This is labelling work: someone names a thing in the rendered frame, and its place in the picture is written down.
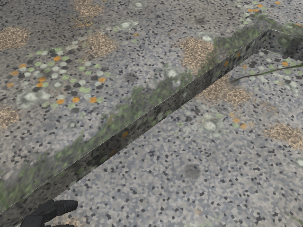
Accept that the robot left hand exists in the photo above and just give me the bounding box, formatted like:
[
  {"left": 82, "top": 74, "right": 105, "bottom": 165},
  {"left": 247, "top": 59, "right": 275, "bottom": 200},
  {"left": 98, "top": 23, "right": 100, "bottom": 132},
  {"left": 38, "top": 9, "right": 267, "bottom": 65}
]
[{"left": 20, "top": 200, "right": 79, "bottom": 227}]

